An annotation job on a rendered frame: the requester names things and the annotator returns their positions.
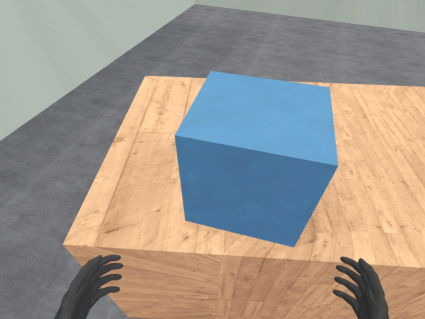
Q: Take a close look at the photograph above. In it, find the carton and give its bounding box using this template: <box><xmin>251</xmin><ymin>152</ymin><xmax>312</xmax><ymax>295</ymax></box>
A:
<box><xmin>175</xmin><ymin>71</ymin><xmax>338</xmax><ymax>247</ymax></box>

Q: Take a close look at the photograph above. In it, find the pedestal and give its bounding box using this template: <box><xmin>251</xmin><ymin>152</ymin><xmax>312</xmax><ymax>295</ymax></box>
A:
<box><xmin>63</xmin><ymin>76</ymin><xmax>425</xmax><ymax>319</ymax></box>

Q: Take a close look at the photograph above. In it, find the right robot hand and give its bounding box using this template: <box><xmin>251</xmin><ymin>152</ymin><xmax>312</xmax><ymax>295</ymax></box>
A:
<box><xmin>333</xmin><ymin>257</ymin><xmax>389</xmax><ymax>319</ymax></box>

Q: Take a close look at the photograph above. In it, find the left robot hand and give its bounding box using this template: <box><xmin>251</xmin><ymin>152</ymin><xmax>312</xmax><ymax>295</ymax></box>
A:
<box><xmin>54</xmin><ymin>255</ymin><xmax>123</xmax><ymax>319</ymax></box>

